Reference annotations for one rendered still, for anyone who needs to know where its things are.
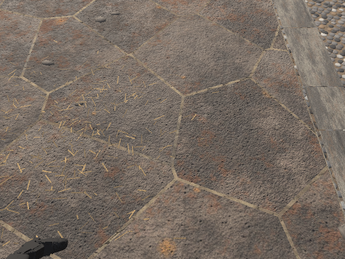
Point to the robot left hand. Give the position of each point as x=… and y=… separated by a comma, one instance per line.
x=37, y=248

